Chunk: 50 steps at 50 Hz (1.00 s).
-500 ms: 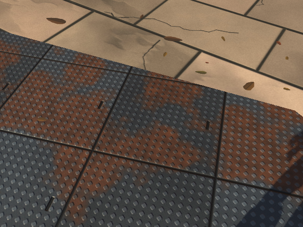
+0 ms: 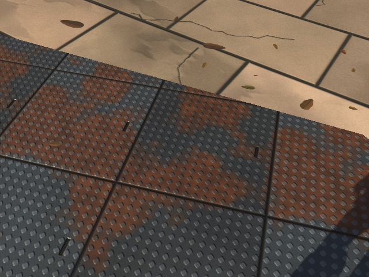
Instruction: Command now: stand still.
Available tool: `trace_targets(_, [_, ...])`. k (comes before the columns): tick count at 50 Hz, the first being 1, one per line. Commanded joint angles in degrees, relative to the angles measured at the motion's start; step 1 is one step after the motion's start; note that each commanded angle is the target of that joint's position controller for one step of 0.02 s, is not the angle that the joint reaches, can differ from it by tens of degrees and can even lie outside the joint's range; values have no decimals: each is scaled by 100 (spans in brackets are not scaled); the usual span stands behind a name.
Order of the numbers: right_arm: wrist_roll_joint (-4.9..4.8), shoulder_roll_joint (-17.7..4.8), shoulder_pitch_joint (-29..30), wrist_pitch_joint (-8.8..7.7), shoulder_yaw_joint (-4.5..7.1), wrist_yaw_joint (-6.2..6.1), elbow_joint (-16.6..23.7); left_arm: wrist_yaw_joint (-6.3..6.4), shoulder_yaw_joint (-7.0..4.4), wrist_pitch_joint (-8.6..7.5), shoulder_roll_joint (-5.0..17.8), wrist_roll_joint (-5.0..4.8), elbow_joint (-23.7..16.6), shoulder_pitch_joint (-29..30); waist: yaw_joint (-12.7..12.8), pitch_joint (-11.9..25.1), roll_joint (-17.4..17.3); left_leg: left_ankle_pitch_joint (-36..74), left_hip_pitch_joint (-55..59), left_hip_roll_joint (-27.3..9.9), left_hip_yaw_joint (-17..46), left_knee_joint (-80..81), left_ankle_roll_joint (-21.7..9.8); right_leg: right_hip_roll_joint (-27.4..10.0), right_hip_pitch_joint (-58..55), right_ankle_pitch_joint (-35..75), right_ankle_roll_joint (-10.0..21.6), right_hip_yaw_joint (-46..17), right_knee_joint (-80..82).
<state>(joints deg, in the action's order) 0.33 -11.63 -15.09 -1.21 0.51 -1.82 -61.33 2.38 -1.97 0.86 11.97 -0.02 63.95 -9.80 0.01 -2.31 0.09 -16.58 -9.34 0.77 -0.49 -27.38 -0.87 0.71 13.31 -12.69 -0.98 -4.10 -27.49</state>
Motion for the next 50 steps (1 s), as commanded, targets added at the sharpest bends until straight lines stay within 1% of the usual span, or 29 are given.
trace_targets(1, [-3, -555, -306, -37, 85, -14, 105, 21, -71, -39, 576, -1, -111, -97, 2, -14, -25, 445, -455, -226, 213, 639, -74, -132, -252, 701, 193, -70, 358])
trace_targets(22, [-19, -427, -629, -37, 60, -6, 36, 55, -5, -45, 481, -12, 16, -391, -2, -64, -32, 622, -432, -213, 230, 663, -122, -136, -211, 767, 144, -28, 352])
trace_targets(23, [-15, -381, -734, -30, 51, -13, -22, 57, 17, -40, 399, -8, 69, -497, -2, 71, -75, 31, -380, -183, 217, 744, -140, -58, -270, 287, 144, 68, 327])
trace_targets(24, [-47, -480, -776, -10, 90, -31, -37, 64, 15, -36, 389, -29, 77, -512, -28, -21, -179, -918, -433, -186, 301, 848, -225, 104, -111, -455, 159, 243, 133])
trace_targets(25, [-93, -692, -768, 6, 161, -57, 2, 66, -3, -54, 418, -54, 44, -482, -66, -179, -408, -1946, -517, -342, 592, 1011, -414, 284, 218, -1282, 187, 457, -227])
trace_targets(26, [-131, -876, -882, -3, 223, -65, 27, 50, 6, -109, 390, -45, -56, -335, -160, -375, -655, -2823, -545, -765, 1206, 1323, -691, 314, 654, -1573, 213, 577, -676])
trace_targets(27, [-160, -1055, -1013, -32, 294, -75, 44, 11, 11, -201, 381, -58, -179, -169, -233, -537, -926, -3358, -459, -1354, 1969, 1741, -1011, 221, 1144, -1434, 255, 653, -1264])
trace_targets(28, [-162, -1185, -987, -82, 359, -79, 80, -38, 19, -302, 362, -82, -282, -26, -266, -776, -1037, -3368, -586, -1867, 2584, 2024, -1295, -49, 1424, -1208, 312, 532, -1828])
trace_targets(29, [-117, -1120, -945, -145, 362, -68, 134, -83, -6, -382, 398, -116, -350, 77, -257, -902, -936, -3034, -479, -2081, 2841, 2122, -1425, -249, 1809, -1371, 370, 393, -2279])
trace_targets(30, [-103, -1043, -884, -200, 358, -41, 179, -125, -18, -450, 399, -148, -398, 96, -214, -959, -838, -2618, -255, -2130, 2814, 2081, -1411, -417, 2145, -1561, 428, 288, -2451])
trace_targets(31, [-139, -972, -792, -238, 351, -17, 249, -161, -32, -516, 427, -177, -435, 90, -157, -890, -735, -2188, -46, -2023, 2546, 2000, -1276, -528, 2199, -1566, 481, 250, -2192])
trace_targets(32, [-191, -961, -692, -250, 357, -1, 308, -186, -43, -577, 429, -197, -456, 85, -109, -792, -660, -1762, -11, -1816, 2135, 1903, -1095, -531, 1924, -1448, 507, 327, -1650])
trace_targets(33, [-224, -998, -601, -243, 367, 13, 349, -205, -54, -620, 395, -199, -420, 3, -36, -652, -629, -1397, -187, -1542, 1668, 1761, -955, -396, 1337, -1183, 491, 552, -1092])
trace_targets(34, [-257, -1058, -509, -214, 377, 27, 375, -225, -73, -643, 334, -191, -295, -294, 136, -500, -614, -1232, -571, -1281, 1241, 1523, -860, -177, 488, -643, 444, 845, -516])
trace_targets(35, [-259, -1058, -535, -185, 375, 42, 389, -235, -123, -633, 344, -181, -74, -782, 292, -320, -559, -1161, -1014, -1075, 1005, 1214, -820, 91, -417, -121, 348, 1071, -256])
trace_targets(36, [-245, -1020, -510, -189, 353, 51, 428, -227, -180, -599, 392, -171, 108, -1282, 484, -181, -450, -907, -1361, -891, 825, 783, -749, 203, -1086, -56, 311, 1072, -140])
trace_targets(37, [-208, -788, -303, -233, 276, 77, 528, -202, -262, -591, 610, -161, 202, -1875, 762, -47, 148, -287, -1883, -538, 370, -516, -506, -380, -1740, -427, 507, 143, 338])
trace_targets(38, [-99, -326, -259, -317, 157, 100, 728, -163, -374, -594, 1246, -149, 203, -2559, 839, 373, 1678, -874, -2838, -9, -310, -2721, -120, -1770, -2449, -972, 1108, -2144, 1239])
trace_targets(39, [-258, -280, -277, -410, 162, 94, 855, -242, -339, -696, 1339, -26, 243, -2636, 718, 432, 1777, -1533, -3583, 179, 338, -4020, -196, -2479, -2298, -2272, 1832, -4086, 1958])
trace_targets(40, [-379, -568, -35, -491, 210, 114, 950, -267, -224, -786, 1005, -40, 49, -1959, 464, -209, 913, -1104, -4159, -270, 602, -4624, -353, -2454, -1933, -2642, 1752, -3710, 1933])
trace_targets(41, [-358, -691, 85, -552, 236, 158, 960, -303, -132, -828, 716, -47, -116, -1506, 336, -424, 575, -443, -4228, -501, 594, -4617, -465, -2119, -1672, -2195, 1488, -2855, 1904])
trace_targets(42, [-273, -708, 58, -581, 273, 158, 906, -343, -83, -824, 667, -35, -241, -1196, 186, -411, 366, 58, -4033, -668, 522, -4327, -486, -1830, -1461, -1421, 1280, -2170, 1941])
trace_targets(43, [-201, -827, 92, -583, 336, 167, 899, -356, -45, -801, 581, -30, -295, -1118, 120, -426, 367, 367, -3813, -779, 462, -3944, -446, -1600, -1329, -606, 1128, -1583, 1968])
trace_targets(44, [-178, -802, 82, -553, 357, 202, 884, -342, -4, -757, 475, -4, -277, -1244, 104, -350, 418, 583, -3573, -832, 370, -3716, -392, -1426, -1240, -69, 1033, -1159, 2000])
trace_targets(45, [-171, -692, 137, -518, 344, 233, 886, -311, 4, -733, 490, 9, -237, -1445, 129, -318, 455, 706, -3478, -831, 251, -3538, -310, -1331, -1223, 528, 1045, -874, 2004])
trace_targets(47, [-148, -549, 505, -455, 313, 252, 1035, -233, -8, -693, 627, 25, -217, -1658, 172, -351, 351, 967, -3619, -810, 101, -3069, -140, -1278, -1245, 1289, 1124, -543, 2053])
trace_targets(49, [-139, -436, 1108, -444, 253, 259, 1286, -167, -17, -654, 728, 33, -286, -1668, 257, -446, 280, 1346, -3563, -737, -6, -2187, -41, -1199, -1083, 1575, 1129, -275, 2135])
trace_targets(50, [-148, -388, 1390, -451, 220, 274, 1388, -143, -23, -642, 769, 27, -323, -1689, 320, -477, 311, 1591, -3372, -658, -88, -1729, -20, -1136, -956, 1560, 1107, -149, 2200])
